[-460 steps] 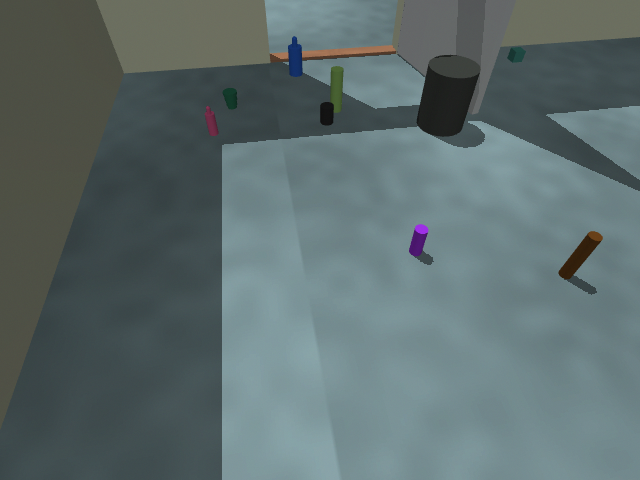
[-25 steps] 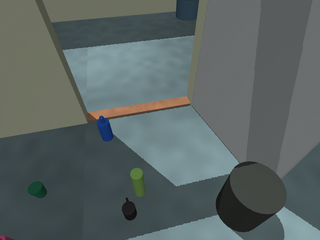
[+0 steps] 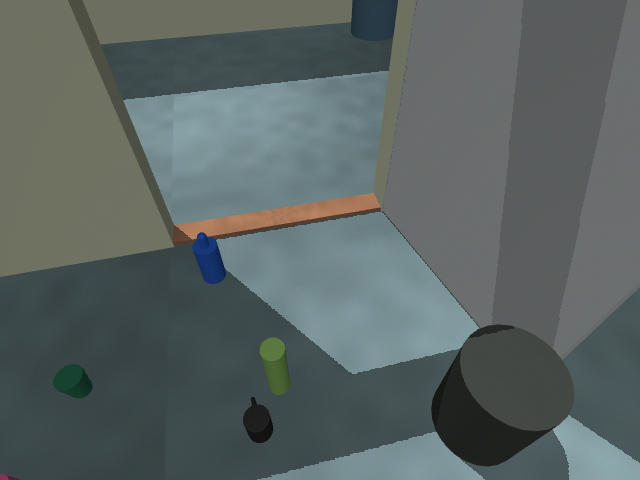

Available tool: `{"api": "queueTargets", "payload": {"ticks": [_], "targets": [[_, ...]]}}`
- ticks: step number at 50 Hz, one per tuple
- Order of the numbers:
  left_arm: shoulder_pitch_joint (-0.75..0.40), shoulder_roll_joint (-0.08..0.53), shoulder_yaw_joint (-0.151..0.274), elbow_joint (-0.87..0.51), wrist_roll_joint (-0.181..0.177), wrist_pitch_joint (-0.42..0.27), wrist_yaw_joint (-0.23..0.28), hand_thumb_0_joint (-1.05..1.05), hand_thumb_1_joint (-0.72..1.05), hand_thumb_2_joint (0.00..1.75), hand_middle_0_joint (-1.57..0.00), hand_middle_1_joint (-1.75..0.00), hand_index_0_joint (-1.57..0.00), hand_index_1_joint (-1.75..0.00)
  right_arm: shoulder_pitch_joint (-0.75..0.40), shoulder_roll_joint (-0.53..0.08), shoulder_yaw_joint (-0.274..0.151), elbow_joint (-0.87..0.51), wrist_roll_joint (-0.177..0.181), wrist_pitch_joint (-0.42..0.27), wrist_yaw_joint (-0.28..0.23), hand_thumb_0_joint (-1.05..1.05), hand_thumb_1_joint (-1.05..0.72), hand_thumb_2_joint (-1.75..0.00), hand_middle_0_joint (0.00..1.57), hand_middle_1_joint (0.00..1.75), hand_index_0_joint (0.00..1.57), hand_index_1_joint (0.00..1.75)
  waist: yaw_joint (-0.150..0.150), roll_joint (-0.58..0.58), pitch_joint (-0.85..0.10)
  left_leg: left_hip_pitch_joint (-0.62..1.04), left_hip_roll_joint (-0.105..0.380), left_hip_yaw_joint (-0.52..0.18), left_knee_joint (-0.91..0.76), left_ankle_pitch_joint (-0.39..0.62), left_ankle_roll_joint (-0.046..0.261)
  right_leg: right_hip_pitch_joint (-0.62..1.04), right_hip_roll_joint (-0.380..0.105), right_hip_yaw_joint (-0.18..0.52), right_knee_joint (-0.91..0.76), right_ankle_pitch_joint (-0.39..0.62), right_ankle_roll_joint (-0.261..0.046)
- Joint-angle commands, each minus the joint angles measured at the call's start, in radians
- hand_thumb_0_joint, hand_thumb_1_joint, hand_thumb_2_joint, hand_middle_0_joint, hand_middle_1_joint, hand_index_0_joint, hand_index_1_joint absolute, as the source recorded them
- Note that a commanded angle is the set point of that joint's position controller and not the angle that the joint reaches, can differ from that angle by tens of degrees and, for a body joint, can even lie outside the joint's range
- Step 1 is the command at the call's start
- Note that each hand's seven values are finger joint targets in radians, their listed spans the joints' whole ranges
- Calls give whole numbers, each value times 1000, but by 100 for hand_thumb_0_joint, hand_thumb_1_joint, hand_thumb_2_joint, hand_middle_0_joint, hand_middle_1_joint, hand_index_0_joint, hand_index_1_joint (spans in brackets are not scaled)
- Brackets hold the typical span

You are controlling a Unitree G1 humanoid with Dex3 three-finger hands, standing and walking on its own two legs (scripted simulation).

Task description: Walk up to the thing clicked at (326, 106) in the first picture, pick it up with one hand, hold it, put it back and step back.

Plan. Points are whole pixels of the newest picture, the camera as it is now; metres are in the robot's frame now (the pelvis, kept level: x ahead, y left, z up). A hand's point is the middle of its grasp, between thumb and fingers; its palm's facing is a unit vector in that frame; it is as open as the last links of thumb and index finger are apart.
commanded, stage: stand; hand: left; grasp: from above
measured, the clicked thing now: (257, 418) +0.42 +0.21 -0.73
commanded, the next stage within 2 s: rise first in 0.54 s
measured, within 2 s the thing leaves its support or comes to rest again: neither
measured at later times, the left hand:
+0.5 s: hand out of the picture +0.07 +0.26 -0.16, palm faces -0.02 -0.94 -0.35, open 7.4 cm
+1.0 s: hand out of the picture +0.13 +0.25 -0.18, palm faces -0.07 -0.92 -0.39, open 11.2 cm
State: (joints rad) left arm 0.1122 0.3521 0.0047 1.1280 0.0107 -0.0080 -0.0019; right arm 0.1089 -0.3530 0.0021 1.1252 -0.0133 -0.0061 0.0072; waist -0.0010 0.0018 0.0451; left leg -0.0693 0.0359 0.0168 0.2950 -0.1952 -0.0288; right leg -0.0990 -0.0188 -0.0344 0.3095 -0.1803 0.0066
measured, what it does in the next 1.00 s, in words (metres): stands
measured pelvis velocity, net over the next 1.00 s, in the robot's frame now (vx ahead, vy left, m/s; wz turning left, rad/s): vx -0.02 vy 0.01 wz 0.00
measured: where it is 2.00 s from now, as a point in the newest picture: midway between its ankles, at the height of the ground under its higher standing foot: outside the picture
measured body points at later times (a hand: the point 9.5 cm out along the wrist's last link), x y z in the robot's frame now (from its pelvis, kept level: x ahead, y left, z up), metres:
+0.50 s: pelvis +0.00 +0.00 +0.00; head +0.01 +0.00 +0.45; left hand +0.07 +0.31 -0.13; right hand +0.07 -0.30 -0.13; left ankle -0.02 +0.14 -0.75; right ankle -0.01 -0.12 -0.75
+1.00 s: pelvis -0.02 +0.01 -0.03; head +0.04 +0.01 +0.42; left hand +0.14 +0.30 -0.15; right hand +0.08 -0.25 -0.15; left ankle -0.02 +0.14 -0.75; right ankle -0.01 -0.12 -0.75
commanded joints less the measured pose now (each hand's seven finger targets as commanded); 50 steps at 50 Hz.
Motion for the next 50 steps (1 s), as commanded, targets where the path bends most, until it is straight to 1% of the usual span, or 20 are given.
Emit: {"api": "queueTargets", "payload": {"ticks": [1, 5, 11, 17, 24, 31, 32, 33, 34, 35, 36, 37, 38, 39, 40, 41, 43, 45, 47, 50], "targets": [[-32, 216, 39, -58, -4, -22, 11, 0, 90, 90, -20, -30, -20, -30, -28, -210, -38, -57, 2, -24, -18, 0, -90, -90, 20, 30, 20, 30, 3, 15, -67, -12, 110, -70, -39, 202, 32, 26, -125, 90, -36, 199, -26], [-34, 214, 40, -58, -1, -20, 12, 0, 90, 90, -20, -30, -20, -30, -34, -214, -40, -59, 3, -22, -18, 0, -90, -90, 20, 30, 20, 30, 3, 4, -70, -2, 112, -70, -37, 181, 38, 17, -125, 90, -40, 180, -25], [-29, 215, 39, -59, 0, -24, 12, 0, 90, 90, -20, -30, -20, -30, -39, -212, -43, -65, 4, -22, -16, 0, -90, -90, 20, 30, 20, 30, 3, -8, -87, 17, 115, -73, -29, 221, 43, 23, -123, 81, -29, 220, -27], [-36, 216, 41, -63, 1, -23, 12, 0, 90, 90, -20, -30, -20, -30, -31, -211, -41, -65, 2, -23, -17, 0, -90, -90, 20, 30, 20, 30, 1, 9, -88, 2, 113, -67, -30, 211, 43, 37, -130, 90, -27, 230, -28], [-27, 217, 38, -60, -1, -22, 12, 0, 90, 90, -20, -30, -20, -30, -29, -211, -42, -60, 3, -21, -16, 0, -90, -90, 20, 30, 20, 30, 2, -8, -56, -1, 112, -73, -41, 165, 40, 5, -120, 86, -45, 154, -25], [-30, 221, 40, -61, 2, -24, 12, 0, 90, 90, -20, -30, -20, -30, -29, -209, -43, -63, 3, -20, -15, 0, -90, -90, 20, 30, 20, 30, -1, 6, -73, -8, 108, -72, -39, 159, 45, 20, -125, 91, -40, 180, -26], [-24, 221, 39, -59, -1, -26, 12, 0, 82, 98, -12, -38, -12, -38, -26, -207, -41, -60, 3, -22, -14, 0, -95, -92, 20, 30, 20, 30, 1, 1, -66, 0, 108, -76, -44, 163, 41, 10, -122, 91, -42, 168, -25], [-375, 43, 40, -410, -49, -116, 25, 0, 74, 100, -16, -46, -13, -46, -12, -42, 0, -336, 70, -69, -35, 0, -99, -93, 20, 30, 20, 30, -119, 29, 32, -150, -43, 44, 39, 13, 39, -211, 5, 17, 15, 64, -11], [-485, 112, 67, -365, -45, -107, 32, 0, 66, 97, -18, -54, -15, -54, 40, -71, -7, -283, 71, -68, -45, 0, -97, -92, 20, 30, 20, 30, -83, 0, -28, -142, -44, 38, 56, -6, 44, -153, 3, 7, 22, 25, -9], [-246, 195, 120, -150, -20, -63, 34, 0, 58, 95, -15, -62, -14, -62, 81, -107, -27, -280, 75, -57, -54, 0, -96, -92, 20, 30, 20, 30, -51, -24, 5, -171, -43, 40, 61, -14, 42, -157, 15, -5, 26, -13, -16], [-229, 199, 130, -98, 4, -45, 18, 0, 50, 93, -14, -70, -14, -70, 87, -100, -40, -301, 66, -53, -53, 0, -94, -91, 20, 30, 20, 30, -46, -59, -37, -208, -48, 35, 110, -10, 46, -178, 10, -6, 53, -22, -17], [-310, 222, 144, -119, 24, -46, 4, 0, 42, 95, -10, -78, -11, -78, 93, -98, -49, -330, 60, -56, -53, 0, -92, -91, 20, 30, 20, 30, -42, -60, -77, -231, -48, 33, 149, 2, 50, -193, 8, -3, 94, -5, -17], [-293, 240, 167, -115, 53, -50, -5, 0, 34, 96, -9, -86, -11, -86, 99, -95, -64, -352, 46, -63, -54, 0, -95, -92, 20, 30, 20, 30, -26, -72, -154, -242, -48, 28, 181, 29, 48, -178, 4, 0, 138, 31, -15], [-179, 241, 194, -72, 85, -41, -10, 0, 26, 94, -7, -94, -10, -93, 131, -88, -78, -357, 34, -65, -51, 0, -94, -91, 20, 30, 20, 30, 1, -20, -212, -277, -56, 28, 223, 66, 41, -178, -2, 4, 185, 74, -19], [-102, 206, 195, -76, 99, -30, -17, 0, 18, 96, -5, -102, -8, -98, 145, -82, -84, -385, 30, -66, -43, 0, -96, -92, 20, 30, 20, 30, 20, 13, -253, -291, -62, 29, 251, 91, 34, -172, 0, 6, 223, 89, -24], [-91, 207, 201, -125, 110, -24, -16, 0, 10, 97, -2, -107, -6, -102, 146, -80, -87, -414, 30, -69, -40, 0, -95, -91, 20, 30, 20, 30, 35, 31, -284, -293, -64, 26, 266, 107, 29, -172, 4, 5, 242, 95, -26], [-71, 175, 190, -204, 122, 6, -4, 0, -6, 97, -1, -109, -5, -105, 141, -71, -94, -457, 36, -72, -40, 0, -92, -91, 20, 30, 20, 30, 32, 41, -294, -292, -62, 23, 266, 118, 26, -188, 10, 1, 246, 101, -26], [-66, 169, 188, -259, 135, 53, 10, 0, -21, 99, -4, -107, -6, -105, 118, -67, -92, -503, 43, -70, -36, 0, -94, -91, 20, 30, 20, 30, 19, 48, -263, -326, -57, 14, 274, 86, 24, -231, 16, -8, 249, 57, -28], [-39, 146, 175, -275, 151, 93, 17, 0, -37, 99, -6, -107, -8, -106, 100, -63, -91, -536, 43, -74, -33, 0, -94, -91, 20, 30, 20, 30, 8, -2, -251, -357, -47, 10, 310, 74, 27, -278, 24, -16, 286, 33, -26], [-83, 121, 161, -346, 167, 108, 25, 0, -52, 97, -8, -108, -8, -107, 111, -53, -92, -561, 36, -91, -25, 0, -92, -91, 20, 30, 20, 30, -10, 15, -238, -442, -38, 3, 398, 12, 25, -394, 25, -18, 371, -32, -25]]}}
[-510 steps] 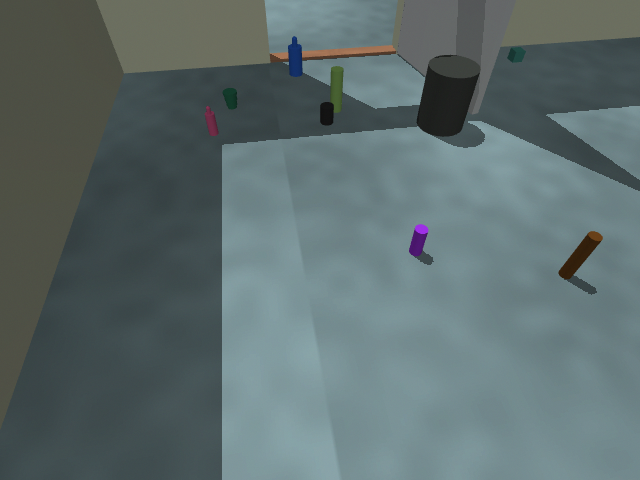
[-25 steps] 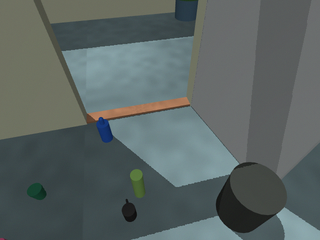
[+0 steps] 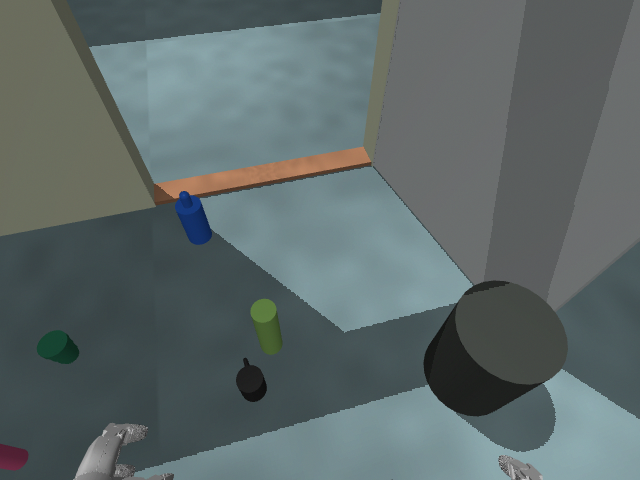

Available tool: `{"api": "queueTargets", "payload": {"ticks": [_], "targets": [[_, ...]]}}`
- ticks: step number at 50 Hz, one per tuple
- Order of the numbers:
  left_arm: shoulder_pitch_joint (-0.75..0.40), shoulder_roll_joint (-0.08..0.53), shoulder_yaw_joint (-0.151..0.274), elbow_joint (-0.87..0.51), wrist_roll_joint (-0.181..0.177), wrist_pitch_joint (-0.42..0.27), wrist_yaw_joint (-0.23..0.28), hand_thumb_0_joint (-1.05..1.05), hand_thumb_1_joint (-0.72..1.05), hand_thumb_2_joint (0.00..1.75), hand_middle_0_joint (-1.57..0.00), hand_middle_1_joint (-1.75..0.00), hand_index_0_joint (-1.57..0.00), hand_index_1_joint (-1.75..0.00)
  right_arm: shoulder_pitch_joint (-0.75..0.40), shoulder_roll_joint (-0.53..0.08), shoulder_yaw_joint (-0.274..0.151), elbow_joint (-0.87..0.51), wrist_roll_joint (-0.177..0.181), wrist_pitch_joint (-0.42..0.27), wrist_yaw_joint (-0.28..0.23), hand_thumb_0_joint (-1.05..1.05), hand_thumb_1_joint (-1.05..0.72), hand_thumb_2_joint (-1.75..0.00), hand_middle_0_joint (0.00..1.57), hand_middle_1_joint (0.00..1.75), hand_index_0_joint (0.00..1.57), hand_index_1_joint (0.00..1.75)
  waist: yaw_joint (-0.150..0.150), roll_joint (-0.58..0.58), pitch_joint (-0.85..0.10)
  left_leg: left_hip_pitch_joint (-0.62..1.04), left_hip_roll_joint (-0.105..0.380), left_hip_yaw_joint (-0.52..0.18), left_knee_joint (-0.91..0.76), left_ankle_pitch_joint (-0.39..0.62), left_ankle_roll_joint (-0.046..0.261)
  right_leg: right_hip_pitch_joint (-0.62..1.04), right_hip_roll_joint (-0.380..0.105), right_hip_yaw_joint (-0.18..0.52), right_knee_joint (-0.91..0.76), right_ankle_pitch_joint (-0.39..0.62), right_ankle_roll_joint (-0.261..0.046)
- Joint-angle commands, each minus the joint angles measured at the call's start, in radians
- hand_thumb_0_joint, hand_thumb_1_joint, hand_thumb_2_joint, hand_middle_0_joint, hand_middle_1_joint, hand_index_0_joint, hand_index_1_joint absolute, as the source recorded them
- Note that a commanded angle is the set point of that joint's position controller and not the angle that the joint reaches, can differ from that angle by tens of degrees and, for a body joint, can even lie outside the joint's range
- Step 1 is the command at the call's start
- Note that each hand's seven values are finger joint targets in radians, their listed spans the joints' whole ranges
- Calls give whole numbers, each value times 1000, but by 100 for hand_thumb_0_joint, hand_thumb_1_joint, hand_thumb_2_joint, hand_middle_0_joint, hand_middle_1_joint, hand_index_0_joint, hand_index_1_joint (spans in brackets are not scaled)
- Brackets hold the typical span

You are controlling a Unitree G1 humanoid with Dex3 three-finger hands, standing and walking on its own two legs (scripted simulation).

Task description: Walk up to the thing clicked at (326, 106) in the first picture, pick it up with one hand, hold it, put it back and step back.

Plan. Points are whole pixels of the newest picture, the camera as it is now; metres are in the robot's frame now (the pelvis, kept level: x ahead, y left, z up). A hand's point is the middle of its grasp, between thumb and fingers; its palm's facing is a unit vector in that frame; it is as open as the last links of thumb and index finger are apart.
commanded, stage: rise first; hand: left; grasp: from above
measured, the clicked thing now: (250, 378) +0.44 +0.21 -0.70
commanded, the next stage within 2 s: none
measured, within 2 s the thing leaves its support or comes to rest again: neither
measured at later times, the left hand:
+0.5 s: hand out of the picture +0.13 +0.26 -0.23, palm faces -0.23 -0.83 -0.51, open 14.1 cm
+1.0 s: hand (193, 432) +0.26 +0.27 -0.43, palm faces -0.45 -0.35 -0.82, open 13.9 cm
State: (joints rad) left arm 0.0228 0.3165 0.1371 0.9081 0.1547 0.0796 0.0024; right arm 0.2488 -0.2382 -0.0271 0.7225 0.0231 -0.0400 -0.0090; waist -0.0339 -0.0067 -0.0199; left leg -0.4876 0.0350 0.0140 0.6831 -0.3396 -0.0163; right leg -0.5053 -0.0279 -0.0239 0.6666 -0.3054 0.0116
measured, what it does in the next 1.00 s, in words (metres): lowers itself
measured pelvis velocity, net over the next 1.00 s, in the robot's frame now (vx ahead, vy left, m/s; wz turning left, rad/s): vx -0.07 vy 0.00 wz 0.00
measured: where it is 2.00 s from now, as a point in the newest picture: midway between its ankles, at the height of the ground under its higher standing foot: outside the picture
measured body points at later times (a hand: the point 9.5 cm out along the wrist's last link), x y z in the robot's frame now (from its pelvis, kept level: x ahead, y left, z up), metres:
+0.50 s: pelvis -0.01 +0.01 -0.09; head +0.10 +0.03 +0.35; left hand +0.14 +0.30 -0.20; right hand +0.18 -0.24 -0.18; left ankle +0.00 +0.13 -0.72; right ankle +0.01 -0.13 -0.72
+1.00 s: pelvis -0.07 +0.00 -0.28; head +0.13 +0.01 +0.12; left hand +0.28 +0.29 -0.39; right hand +0.08 -0.27 -0.42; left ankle +0.00 +0.13 -0.72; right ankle +0.01 -0.13 -0.72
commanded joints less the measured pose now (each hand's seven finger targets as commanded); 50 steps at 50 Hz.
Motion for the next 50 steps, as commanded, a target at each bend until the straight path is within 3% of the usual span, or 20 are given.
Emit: {"api": "queueTargets", "payload": {"ticks": [1, 2, 4, 5, 6, 7, 11, 12, 19, 21, 25, 26, 28, 32, 35, 41, 43, 47, 48, 50], "targets": [[40, 169, 51, -101, 33, 23, 25, 0, -54, 98, -7, -107, -7, -107, -8, -170, -66, -147, -2, -60, -6, 0, -91, -91, 20, 30, 20, 30, 22, 11, -176, -50, -34, 1, 35, 124, 13, -18, 36, -30, 41, 61, -29], [-31, 182, 51, -235, 38, 6, 27, 0, -57, 99, -9, -107, -8, -107, -26, -161, -67, -184, -4, -73, -4, 0, -93, -91, 20, 30, 20, 30, 26, 35, -207, -78, -37, 1, 70, 110, 13, -43, 31, -26, 74, 51, -28], [55, 156, 51, -224, 55, 4, 32, 0, -58, 99, -9, -107, -8, -107, -17, -151, -68, -190, -7, -86, -4, 0, -93, -91, 20, 30, 20, 30, 25, 32, -222, -123, -35, -2, 116, 73, 15, -95, 30, -22, 125, 18, -28], [26, 161, 46, -330, 63, -5, 32, 0, -59, 99, -9, -107, -8, -108, -30, -152, -71, -215, -8, -96, -7, 0, -93, -91, 20, 30, 20, 30, 24, 62, -262, -122, -31, -5, 138, 85, 13, -116, 29, -20, 154, 30, -30], [112, 154, 54, -266, 70, 7, 34, 0, -60, 99, -8, -107, -8, -108, -11, -151, -70, -202, -10, -98, -9, 0, -92, -91, 20, 30, 20, 30, 19, 51, -250, -148, -28, -13, 152, 76, 13, -139, 31, -22, 176, 20, -29], [58, 152, 34, -399, 76, 2, 32, 0, -60, 100, -8, -106, -8, -107, -27, -154, -74, -235, -8, -105, -9, 0, -92, -91, 20, 30, 20, 30, 17, 74, -273, -144, -21, -21, 165, 89, 9, -166, 33, -25, 202, 29, -30], [202, 148, 43, -418, 108, 43, 43, 0, -60, 100, -8, -106, -7, -107, -5, -151, -77, -221, -12, -111, -13, 0, -91, -91, 20, 30, 20, 30, 12, 53, -309, -190, -16, -31, 233, 141, 9, -197, 32, -22, 263, 60, -29], [174, 156, 42, -527, 113, 44, 43, 0, -60, 101, -7, -106, -6, -107, -30, -149, -78, -256, -13, -118, -11, 0, -91, -91, 20, 30, 20, 30, 23, 84, -327, -190, -12, -37, 242, 155, 7, -210, 30, -23, 284, 65, -32], [270, 137, 26, -599, 152, 93, 52, 0, -56, 97, -7, -106, -7, -106, -43, -141, -71, -279, -16, -136, -14, 0, -92, -91, 20, 30, 20, 30, 5, 68, -362, -292, -21, -28, 365, 158, 16, -291, 24, -18, 363, 77, -31], [219, 147, 22, -630, 168, 91, 54, 0, -56, 97, -7, -108, -7, -107, -56, -141, -69, -291, -16, -146, -13, 0, -91, -90, 20, 30, 20, 30, -9, 75, -360, -332, -17, -38, 394, 128, 15, -346, 24, -20, 405, 52, -32], [133, 147, -2, -530, 246, 50, 60, 0, -54, 97, -5, -108, -6, -107, -74, -150, -69, -285, -17, -165, -1, 0, -88, -90, 20, 30, 20, 30, -27, 58, -359, -476, -25, -41, 519, 81, 20, -497, 24, -17, 529, 11, -36], [103, 169, 13, -525, 266, 31, 65, 0, -54, 96, -5, -108, -6, -108, -79, -155, -70, -284, -18, -169, 4, 0, -87, -89, 20, 30, 20, 30, -12, 69, -376, -509, -28, -41, 548, 64, 18, -533, 22, -17, 564, -8, -37], [57, 156, -21, -487, 319, -6, 75, 0, -51, 96, -4, -109, -6, -108, -84, -164, -73, -272, -17, -179, 14, 0, -85, -89, 20, 30, 20, 30, -21, 77, -427, -559, -30, -49, 608, 41, 15, -612, 22, -16, 639, -27, -37], [-55, 206, -18, -475, 410, -70, 116, 0, -50, 97, -5, -108, -6, -107, -96, -187, -88, -253, -13, -192, 22, 0, -85, -89, 20, 30, 20, 30, -11, 108, -532, -637, -34, -53, 709, 15, 12, -730, 17, -9, 754, -36, -39], [-126, 272, 16, -434, 472, -95, 150, 0, -53, 98, -6, -107, -6, -107, -104, -201, -96, -224, -12, -190, 27, 0, -87, -89, 20, 30, 20, 30, 8, 117, -596, -706, -36, -53, 781, 10, 13, -800, 18, -7, 832, -42, -42], [-337, 290, -13, -314, 585, -129, 187, 0, -55, 101, -7, -107, -6, -107, -80, -206, -109, -163, -21, -167, 43, 0, -88, -90, 20, 30, 20, 30, -1, 94, -699, -869, -45, -33, 946, -21, 26, -915, 19, -6, 945, -59, -41], [-402, 334, 1, -277, 630, -137, 202, 0, -53, 102, -7, -106, -7, -106, -66, -214, -113, -147, -24, -158, 45, 0, -86, -89, 20, 30, 20, 30, 6, 97, -736, -903, -46, -30, 982, -41, 23, -934, 18, -10, 983, -78, -43], [-564, 400, 19, -235, 684, -159, 223, 0, -50, 100, -7, -105, -8, -105, -51, -220, -120, -127, -34, -136, 45, 0, -87, -89, 20, 30, 20, 30, -2, 76, -808, -976, -52, -22, 1051, -102, 30, -959, 17, -13, 1026, -130, -40], [-602, 375, -8, -192, 696, -164, 221, 0, -52, 102, -6, -107, -6, -107, -46, -215, -120, -121, -36, -132, 45, 0, -87, -90, 20, 30, 20, 30, -26, 68, -788, -1021, -54, -21, 1063, -132, 32, -978, 18, -16, 1037, -156, -39], [-637, 425, 18, -124, 710, -180, 226, 0, -51, 100, -7, -107, -8, -107, -38, -213, -124, -111, -40, -120, 45, 0, -88, -90, 20, 30, 20, 30, -17, 14, -758, -1097, -57, -8, 1093, -191, 43, -981, 22, -11, 1031, -224, -34]]}}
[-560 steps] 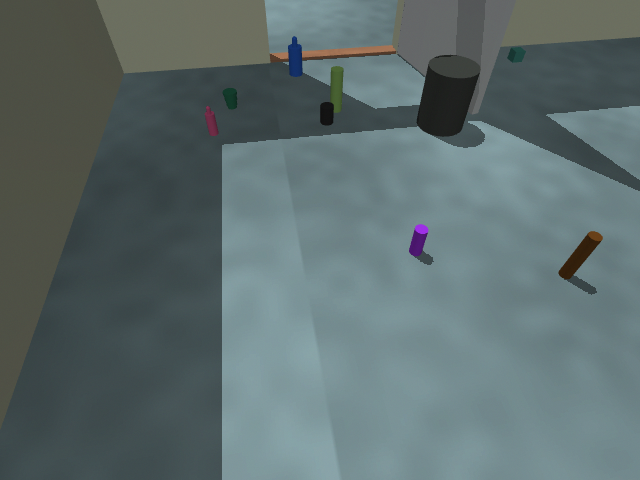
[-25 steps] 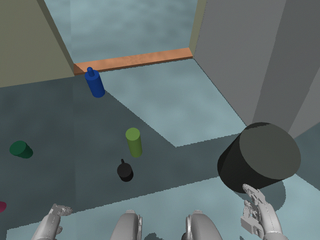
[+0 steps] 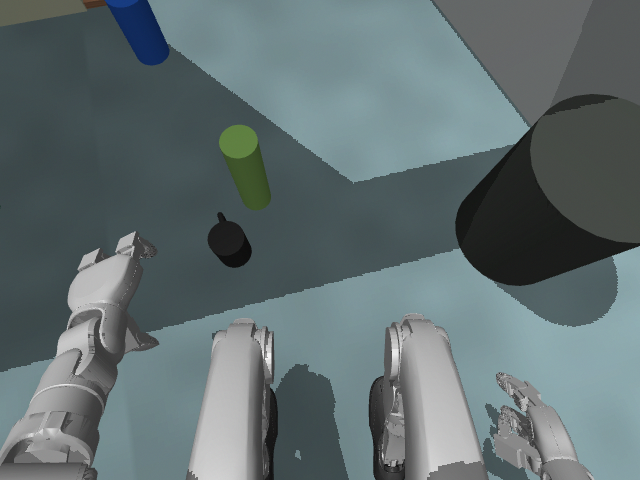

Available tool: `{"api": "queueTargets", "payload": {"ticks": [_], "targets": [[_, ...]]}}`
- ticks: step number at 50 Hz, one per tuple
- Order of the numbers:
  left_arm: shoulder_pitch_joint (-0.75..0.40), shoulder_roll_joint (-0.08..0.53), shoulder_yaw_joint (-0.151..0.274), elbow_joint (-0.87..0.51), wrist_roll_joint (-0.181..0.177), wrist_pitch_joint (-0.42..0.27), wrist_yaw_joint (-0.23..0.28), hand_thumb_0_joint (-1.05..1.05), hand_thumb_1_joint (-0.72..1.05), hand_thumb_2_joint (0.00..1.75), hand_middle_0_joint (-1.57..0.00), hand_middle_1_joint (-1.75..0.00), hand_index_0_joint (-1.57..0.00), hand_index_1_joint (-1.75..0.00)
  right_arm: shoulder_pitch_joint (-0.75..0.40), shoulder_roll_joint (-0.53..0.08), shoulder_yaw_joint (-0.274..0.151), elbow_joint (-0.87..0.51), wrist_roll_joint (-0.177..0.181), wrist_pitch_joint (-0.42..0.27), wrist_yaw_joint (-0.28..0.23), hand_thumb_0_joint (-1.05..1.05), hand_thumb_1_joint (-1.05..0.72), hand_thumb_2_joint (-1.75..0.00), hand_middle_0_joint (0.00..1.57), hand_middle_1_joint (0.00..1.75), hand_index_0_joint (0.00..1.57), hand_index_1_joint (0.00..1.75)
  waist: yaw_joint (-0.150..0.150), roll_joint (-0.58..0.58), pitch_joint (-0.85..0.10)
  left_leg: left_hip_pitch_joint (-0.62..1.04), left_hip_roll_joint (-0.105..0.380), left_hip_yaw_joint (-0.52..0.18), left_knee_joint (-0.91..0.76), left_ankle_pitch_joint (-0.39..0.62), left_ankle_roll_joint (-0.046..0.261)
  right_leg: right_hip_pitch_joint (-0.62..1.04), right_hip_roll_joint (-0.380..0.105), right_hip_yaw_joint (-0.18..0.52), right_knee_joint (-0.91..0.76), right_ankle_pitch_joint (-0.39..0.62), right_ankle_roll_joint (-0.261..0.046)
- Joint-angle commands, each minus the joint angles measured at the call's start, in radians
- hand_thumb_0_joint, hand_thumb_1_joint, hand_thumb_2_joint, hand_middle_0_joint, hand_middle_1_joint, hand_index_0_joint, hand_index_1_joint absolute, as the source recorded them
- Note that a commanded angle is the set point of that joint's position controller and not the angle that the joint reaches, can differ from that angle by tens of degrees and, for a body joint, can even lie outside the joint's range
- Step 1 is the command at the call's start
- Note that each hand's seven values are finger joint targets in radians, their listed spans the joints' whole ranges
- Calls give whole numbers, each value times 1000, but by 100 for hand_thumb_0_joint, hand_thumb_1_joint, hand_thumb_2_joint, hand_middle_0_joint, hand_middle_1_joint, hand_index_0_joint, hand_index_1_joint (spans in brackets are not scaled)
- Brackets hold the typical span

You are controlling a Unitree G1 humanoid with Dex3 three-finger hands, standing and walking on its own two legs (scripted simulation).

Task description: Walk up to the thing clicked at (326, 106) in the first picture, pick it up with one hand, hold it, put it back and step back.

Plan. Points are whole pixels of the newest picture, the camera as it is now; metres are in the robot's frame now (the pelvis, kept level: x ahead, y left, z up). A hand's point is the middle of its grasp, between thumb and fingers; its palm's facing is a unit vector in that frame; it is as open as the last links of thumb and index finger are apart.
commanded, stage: rise first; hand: left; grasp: from above
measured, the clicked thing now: (228, 238) +0.52 +0.21 -0.42
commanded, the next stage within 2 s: approach in 1.44 s
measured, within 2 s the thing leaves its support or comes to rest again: neither
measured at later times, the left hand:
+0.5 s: hand (161, 274) +0.40 +0.28 -0.24, palm faces -0.48 -0.09 -0.87, open 14.1 cm
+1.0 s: hand (177, 262) +0.43 +0.27 -0.28, palm faces -0.46 -0.01 -0.89, open 14.0 cm
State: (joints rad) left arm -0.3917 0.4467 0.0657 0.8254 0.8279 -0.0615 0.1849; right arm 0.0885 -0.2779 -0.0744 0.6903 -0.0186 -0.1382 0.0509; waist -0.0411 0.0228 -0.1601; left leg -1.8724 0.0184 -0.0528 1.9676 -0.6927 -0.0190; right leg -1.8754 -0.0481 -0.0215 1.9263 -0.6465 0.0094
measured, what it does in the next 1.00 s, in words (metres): lowers itself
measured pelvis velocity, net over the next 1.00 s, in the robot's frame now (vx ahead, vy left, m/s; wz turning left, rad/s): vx -0.01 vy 0.01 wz -0.05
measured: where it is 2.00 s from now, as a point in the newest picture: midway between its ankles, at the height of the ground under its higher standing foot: (323, 455)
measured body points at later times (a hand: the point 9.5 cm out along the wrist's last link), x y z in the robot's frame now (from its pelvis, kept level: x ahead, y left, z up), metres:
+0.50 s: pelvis -0.02 +0.01 -0.08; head +0.20 +0.05 +0.31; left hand +0.42 +0.28 -0.19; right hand +0.06 -0.28 -0.20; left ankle +0.07 +0.13 -0.43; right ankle +0.09 -0.13 -0.43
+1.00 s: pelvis -0.01 +0.01 -0.11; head +0.22 +0.05 +0.27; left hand +0.45 +0.26 -0.23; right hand +0.05 -0.27 -0.23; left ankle +0.07 +0.13 -0.43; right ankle +0.09 -0.13 -0.43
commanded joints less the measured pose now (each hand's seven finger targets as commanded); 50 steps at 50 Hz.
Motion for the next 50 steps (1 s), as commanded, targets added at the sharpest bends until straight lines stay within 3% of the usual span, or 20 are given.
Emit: {"api": "queueTargets", "payload": {"ticks": [1, 4, 7, 8, 10, 12, 14, 17, 19, 23, 33, 37, 38, 39, 42, 50], "targets": [[-242, 293, 76, -7, 49, -48, 44, 0, -53, 102, -6, -107, -6, -107, 125, -169, -75, -76, -1, -15, -14, 0, -87, -90, 20, 30, 20, 30, -18, -20, -599, 243, -45, 62, -181, 121, 48, 375, 44, -8, -228, 67, -33], [-349, 352, 82, -3, 92, -77, 48, 0, -53, 102, -6, -108, -7, -107, 135, -175, -72, -71, -10, -1, -12, 0, -88, -90, 20, 30, 20, 30, -24, 12, -621, 212, -49, 69, -143, 76, 51, 343, 46, -5, -204, 7, -34], [-358, 334, 61, 105, 124, -98, 59, 0, -54, 102, -6, -107, -7, -106, 148, -171, -61, -43, -16, 16, -7, 0, -89, -90, 20, 30, 20, 30, -45, -1, -539, 153, -51, 59, -123, 31, 54, 270, 47, -21, -173, -39, -35], [-407, 358, 65, 81, 138, -108, 65, 0, -54, 103, -6, -106, -7, -105, 147, -174, -60, -45, -17, 21, -5, 0, -89, -90, 20, 30, 20, 30, -43, 24, -552, 165, -49, 53, -119, 25, 53, 242, 46, -28, -154, -37, -38], [-458, 398, 75, 86, 174, -123, 82, 0, -54, 103, -6, -105, -7, -104, 160, -183, -60, -37, -21, 31, -5, 0, -90, -90, 20, 30, 20, 30, -45, 67, -594, 191, -49, 54, -100, 43, 50, 222, 47, -35, -129, -10, -40], [-455, 357, 42, 157, 201, -130, 98, 0, -55, 103, -6, -103, -6, -103, 164, -187, -54, -28, -27, 39, 1, 0, -90, -90, 20, 30, 20, 30, -66, 84, -547, 172, -48, 43, -88, 35, 47, 168, 45, -51, -99, 1, -42], [-478, 347, 39, 166, 221, -136, 114, 0, -55, 103, -6, -102, -6, -102, 177, -190, -54, -15, -32, 45, 7, 0, -90, -90, 20, 30, 20, 30, -68, 95, -553, 196, -46, 31, -76, 74, 45, 130, 41, -65, -72, 53, -44], [-536, 410, 64, 149, 271, -142, 138, 0, -55, 103, -7, -100, -6, -100, 192, -200, -51, -7, -39, 56, 16, 0, -90, -90, 20, 30, 20, 30, -53, 169, -634, 253, -46, 31, -60, 156, 35, 132, 40, -71, -25, 124, -50], [-541, 361, 39, 218, 287, -138, 149, 0, -55, 103, -6, -99, -6, -100, 203, -207, -52, 6, -47, 59, 23, 0, -90, -90, 20, 30, 20, 30, -87, 172, -589, 240, -41, 21, -46, 163, 34, 77, 40, -84, -4, 137, -49], [-595, 393, 43, 242, 327, -141, 172, 0, -54, 101, -7, -99, -7, -99, 210, -216, -52, 20, -57, 67, 32, 0, -91, -90, 20, 30, 20, 30, -92, 185, -596, 231, -40, 14, -25, 153, 36, 46, 36, -87, 22, 135, -49], [-662, 383, 25, 334, 385, -147, 219, 0, -52, 99, -9, -98, -9, -98, 214, -206, -39, 27, -81, 73, 49, 0, -91, -90, 20, 30, 20, 30, -126, 164, -574, 164, -45, 27, 33, 134, 47, 25, 42, -92, 52, 126, -45], [-707, 406, 33, 329, 411, -152, 234, 0, -53, 100, -8, -100, -8, -99, 221, -211, -34, 29, -86, 72, 50, 0, -91, -90, 20, 30, 20, 30, -120, 167, -608, 148, -47, 33, 62, 150, 51, 24, 42, -91, 65, 142, -43], [-718, 412, 31, 345, 420, -153, 237, 0, -53, 100, -8, -101, -8, -100, 223, -213, -34, 30, -88, 74, 52, 0, -90, -90, 20, 30, 20, 30, -132, 172, -605, 134, -48, 37, 70, 140, 52, 24, 44, -90, 67, 134, -43], [-695, 388, 21, 377, 415, -152, 236, 0, -52, 99, -8, -100, -9, -99, 221, -207, -32, 30, -90, 73, 54, 0, -91, -90, 20, 30, 20, 30, -137, 158, -577, 128, -47, 35, 71, 141, 52, 20, 43, -92, 69, 135, -41], [-733, 425, 37, 368, 417, -156, 245, 0, -52, 99, -8, -102, -8, -101, 217, -206, -30, 31, -94, 72, 55, 0, -91, -90, 20, 30, 20, 30, -127, 178, -572, 105, -49, 36, 67, 99, 52, 0, 43, -92, 76, 95, -45], [-739, 412, 39, 384, 419, -143, 260, 0, -52, 98, -7, -103, -8, -102, 246, -211, -28, 48, -101, 73, 62, 0, -91, -90, 20, 30, 20, 30, -143, 186, -613, 132, -46, 38, 97, 177, 50, 15, 43, -95, 101, 173, -44]]}}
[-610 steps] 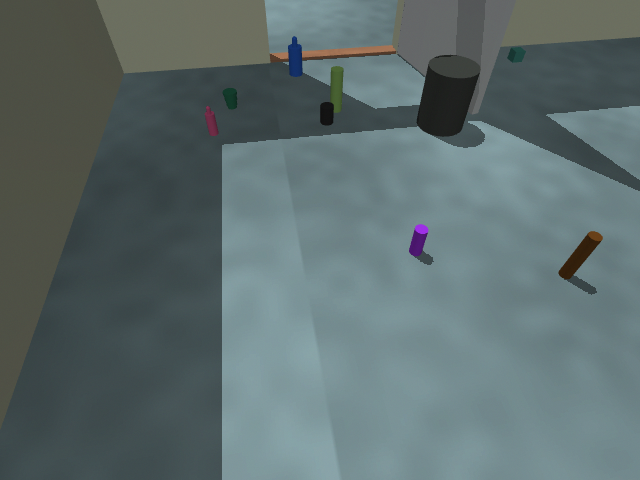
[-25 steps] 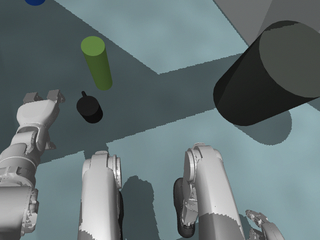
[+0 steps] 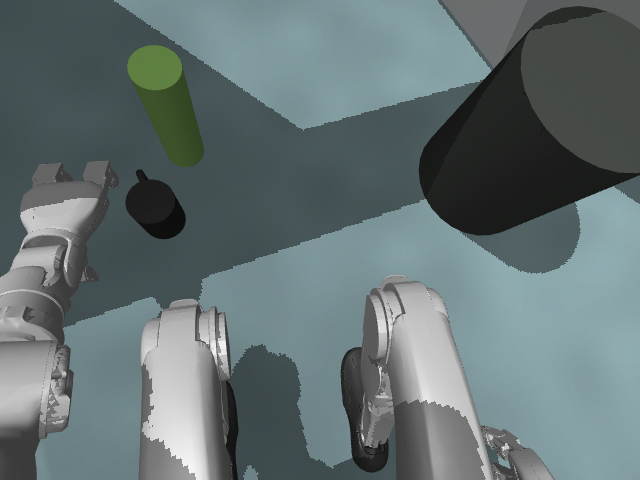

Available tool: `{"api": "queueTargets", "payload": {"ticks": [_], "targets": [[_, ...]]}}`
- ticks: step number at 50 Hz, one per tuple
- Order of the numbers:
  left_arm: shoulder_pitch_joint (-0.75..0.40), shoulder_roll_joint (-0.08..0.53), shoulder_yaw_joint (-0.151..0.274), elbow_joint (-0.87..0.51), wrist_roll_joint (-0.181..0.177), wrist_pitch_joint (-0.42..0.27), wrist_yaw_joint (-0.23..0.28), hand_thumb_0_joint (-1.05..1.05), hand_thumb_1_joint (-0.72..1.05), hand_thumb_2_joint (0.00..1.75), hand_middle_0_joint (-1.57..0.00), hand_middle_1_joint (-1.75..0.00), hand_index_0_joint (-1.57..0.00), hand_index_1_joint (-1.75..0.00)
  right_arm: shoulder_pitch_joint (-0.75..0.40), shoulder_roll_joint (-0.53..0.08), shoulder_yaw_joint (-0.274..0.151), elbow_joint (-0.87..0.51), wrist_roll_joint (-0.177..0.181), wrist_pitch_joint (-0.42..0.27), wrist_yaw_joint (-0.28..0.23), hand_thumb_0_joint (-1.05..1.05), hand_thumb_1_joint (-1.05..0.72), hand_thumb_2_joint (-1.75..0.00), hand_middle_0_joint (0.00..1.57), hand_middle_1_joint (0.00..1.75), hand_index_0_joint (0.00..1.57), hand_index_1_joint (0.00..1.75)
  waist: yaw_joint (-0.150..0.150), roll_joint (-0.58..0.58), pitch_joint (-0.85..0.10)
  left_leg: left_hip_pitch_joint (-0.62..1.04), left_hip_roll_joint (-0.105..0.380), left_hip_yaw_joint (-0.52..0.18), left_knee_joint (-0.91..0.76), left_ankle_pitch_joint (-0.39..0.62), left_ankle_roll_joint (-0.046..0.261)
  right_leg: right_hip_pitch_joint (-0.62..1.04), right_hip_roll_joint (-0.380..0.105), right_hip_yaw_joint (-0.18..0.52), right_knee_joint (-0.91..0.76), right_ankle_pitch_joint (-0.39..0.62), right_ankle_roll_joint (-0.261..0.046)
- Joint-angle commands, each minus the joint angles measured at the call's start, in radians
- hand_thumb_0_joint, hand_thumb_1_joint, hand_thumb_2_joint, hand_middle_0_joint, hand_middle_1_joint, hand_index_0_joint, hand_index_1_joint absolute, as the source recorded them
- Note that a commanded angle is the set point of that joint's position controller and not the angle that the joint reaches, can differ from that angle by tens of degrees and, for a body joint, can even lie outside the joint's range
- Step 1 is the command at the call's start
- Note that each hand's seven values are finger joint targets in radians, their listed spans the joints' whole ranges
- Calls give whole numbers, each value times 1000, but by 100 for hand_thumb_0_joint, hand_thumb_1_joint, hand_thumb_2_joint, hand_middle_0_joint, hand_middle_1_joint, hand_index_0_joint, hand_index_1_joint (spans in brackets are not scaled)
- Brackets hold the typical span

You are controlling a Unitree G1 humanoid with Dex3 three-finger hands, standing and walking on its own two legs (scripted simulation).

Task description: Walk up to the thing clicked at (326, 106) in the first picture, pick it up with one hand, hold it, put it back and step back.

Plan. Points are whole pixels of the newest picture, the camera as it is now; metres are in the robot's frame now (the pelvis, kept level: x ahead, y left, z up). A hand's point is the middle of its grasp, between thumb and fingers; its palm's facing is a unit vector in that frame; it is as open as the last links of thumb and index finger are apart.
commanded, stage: rise first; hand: left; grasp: from above
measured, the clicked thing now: (154, 202) +0.52 +0.23 -0.30
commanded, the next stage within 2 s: approach in 0.44 s
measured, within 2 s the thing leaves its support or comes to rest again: neither
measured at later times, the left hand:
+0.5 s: hand (95, 233) +0.43 +0.27 -0.19, palm faces -0.47 -0.04 -0.88, open 14.0 cm
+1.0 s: hand (166, 170) +0.52 +0.18 -0.18, palm faces -0.38 -0.02 -0.92, open 13.8 cm
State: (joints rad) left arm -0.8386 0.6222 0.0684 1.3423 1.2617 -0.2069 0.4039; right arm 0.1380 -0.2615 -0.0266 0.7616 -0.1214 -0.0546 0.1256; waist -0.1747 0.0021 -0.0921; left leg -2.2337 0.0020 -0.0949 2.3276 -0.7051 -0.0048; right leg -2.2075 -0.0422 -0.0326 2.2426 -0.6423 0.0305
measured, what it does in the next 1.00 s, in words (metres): stands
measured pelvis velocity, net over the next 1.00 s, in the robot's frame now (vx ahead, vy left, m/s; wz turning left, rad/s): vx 0.00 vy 0.00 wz -0.03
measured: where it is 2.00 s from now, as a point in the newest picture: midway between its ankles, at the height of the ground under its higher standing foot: (294, 446)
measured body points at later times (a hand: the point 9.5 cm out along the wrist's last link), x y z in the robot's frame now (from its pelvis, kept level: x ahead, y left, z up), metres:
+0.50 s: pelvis +0.00 +0.00 -0.01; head +0.24 +0.05 +0.37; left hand +0.45 +0.27 -0.14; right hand +0.06 -0.28 -0.12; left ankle +0.08 +0.12 -0.32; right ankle +0.11 -0.13 -0.32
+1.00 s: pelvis +0.00 +0.00 -0.02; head +0.25 +0.04 +0.35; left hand +0.54 +0.18 -0.13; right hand +0.02 -0.28 -0.12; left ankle +0.08 +0.12 -0.32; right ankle +0.11 -0.13 -0.32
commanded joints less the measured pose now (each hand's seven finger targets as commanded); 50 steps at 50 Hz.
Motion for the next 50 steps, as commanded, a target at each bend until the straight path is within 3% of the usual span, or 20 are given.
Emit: {"api": "queueTargets", "payload": {"ticks": [1, 15, 16, 21, 24, 26, 27, 29, 32, 34, 40, 45, 47, 48, 50], "targets": [[-305, 243, 39, -142, -18, 1, 44, 0, -53, 99, -6, -104, -8, -103, 196, -227, -74, -22, 1, -10, -13, 0, -91, -90, 20, 30, 20, 30, -5, 206, -687, 479, -30, 86, -257, 189, 39, 364, 39, -80, -222, 174, -64], [-309, 235, 35, -83, -10, 1, 57, 0, -52, 98, -6, -105, -8, -104, 207, -242, -65, -14, -7, -16, 0, 0, -91, -90, 20, 30, 20, 30, -25, 220, -648, 461, -29, 77, -248, 172, 36, 316, 37, -90, -196, 159, -66], [-322, 244, 34, -103, -9, -2, 59, 0, -52, 99, -6, -106, -8, -104, 204, -239, -66, -15, -4, -13, -2, 0, -91, -90, 20, 30, 20, 30, -14, 222, -669, 465, -30, 81, -249, 173, 37, 331, 40, -88, -201, 160, -69], [-312, 218, 22, -47, -7, 0, 66, 0, -53, 99, -7, -104, -8, -103, 212, -241, -63, -9, -8, -19, -1, 0, -91, -90, 20, 30, 20, 30, -39, 198, -623, 440, -31, 79, -234, 167, 37, 305, 38, -90, -198, 155, -65], [-327, 249, 42, -80, -6, -1, 74, 0, -53, 99, -7, -105, -8, -104, 212, -242, -63, -10, -8, -20, 0, 0, -91, -90, 20, 30, 20, 30, -16, 227, -665, 458, -30, 84, -233, 173, 36, 317, 37, -87, -192, 159, -67], [-325, 222, 28, -40, -3, 2, 77, 0, -53, 100, -7, -104, -8, -103, 215, -244, -61, -10, -11, -23, 2, 0, -91, -90, 20, 30, 20, 30, -43, 215, -634, 442, -30, 78, -229, 164, 36, 297, 36, -90, -187, 153, -65], [-339, 210, 20, -54, -10, -2, 76, 0, -61, 108, -8, -98, -4, -102, 212, -241, -61, -5, -10, -23, 2, 0, -91, -90, 20, 30, 20, 30, -41, 210, -635, 437, -31, 77, -227, 168, 36, 298, 37, -90, -187, 157, -65], [-362, 217, 16, -44, -4, -1, 78, 0, -51, 97, -6, -107, -8, -105, 219, -242, -60, -3, -12, -28, 3, 0, -91, -90, 20, 30, 20, 30, -50, 221, -629, 443, -29, 79, -219, 168, 37, 289, 36, -89, -187, 160, -66], [-472, 186, -6, -82, -9, -3, 87, 0, -51, 97, -7, -108, -8, -106, 237, -251, -59, 7, -18, -32, 2, 0, -91, -90, 20, 30, 20, 30, -86, 244, -669, 463, -27, 72, -209, 184, 34, 280, 37, -94, -179, 178, -64], [-507, 147, -40, -30, -8, 6, 92, 0, -50, 95, -6, -110, -9, -107, 241, -247, -51, 18, -22, -37, 3, 0, -91, -90, 20, 30, 20, 30, -113, 235, -650, 469, -23, 67, -198, 181, 31, 263, 41, -101, -176, 178, -67], [-665, 119, -78, 60, 11, 45, 116, 0, -50, 95, -6, -112, -9, -109, 246, -253, -20, 24, -43, -40, 2, 0, -91, -90, 20, 30, 20, 30, -163, 292, -647, 461, -24, 65, -196, 160, 26, 244, 46, -111, -168, 170, -72], [-655, 201, -33, 150, 27, 122, 137, 0, -52, 96, -6, -110, -8, -108, 249, -267, 6, 4, -49, -28, 10, 0, -91, -90, 20, 30, 20, 30, -138, 318, -670, 422, -27, 80, -203, 180, 30, 286, 47, -107, -165, 193, -72], [-641, 190, -33, 184, 20, 159, 131, 0, -51, 96, -6, -109, -9, -107, 250, -272, 15, -13, -41, -23, 15, 0, -90, -90, 20, 30, 20, 30, -144, 306, -682, 424, -23, 76, -197, 214, 31, 294, 48, -110, -157, 230, -71], [-641, 168, -42, 219, 12, 175, 124, 0, -49, 95, -6, -109, -9, -106, 254, -270, 20, -21, -41, -25, 21, 0, -90, -90, 20, 30, 20, 30, -167, 287, -654, 408, -21, 75, -184, 215, 35, 294, 49, -110, -153, 240, -69], [-624, 194, -28, 228, -8, 196, 110, 0, -49, 94, -7, -109, -9, -106, 257, -273, 31, -27, -36, -23, 26, 0, -90, -90, 20, 30, 20, 30, -162, 261, -639, 366, -22, 78, -177, 222, 43, 329, 50, -105, -158, 252, -63]]}}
